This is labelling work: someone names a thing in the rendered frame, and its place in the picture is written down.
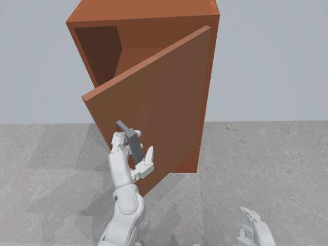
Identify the robot left forearm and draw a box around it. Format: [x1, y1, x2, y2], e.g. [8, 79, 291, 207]
[97, 184, 146, 246]

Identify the handle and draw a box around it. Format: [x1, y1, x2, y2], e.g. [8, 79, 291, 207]
[116, 120, 144, 164]

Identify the robot left hand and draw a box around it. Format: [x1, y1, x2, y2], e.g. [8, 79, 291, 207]
[108, 130, 154, 190]

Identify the robot right hand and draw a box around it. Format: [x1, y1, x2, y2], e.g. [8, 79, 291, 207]
[237, 207, 277, 246]

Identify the cupboard door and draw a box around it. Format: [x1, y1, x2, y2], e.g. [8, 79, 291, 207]
[81, 26, 211, 197]

